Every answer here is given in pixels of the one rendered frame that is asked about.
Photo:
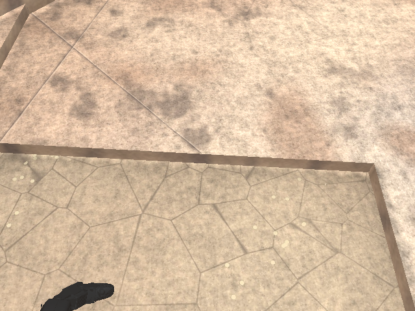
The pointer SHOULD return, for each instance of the robot left hand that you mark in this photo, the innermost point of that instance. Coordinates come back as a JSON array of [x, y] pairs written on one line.
[[77, 295]]

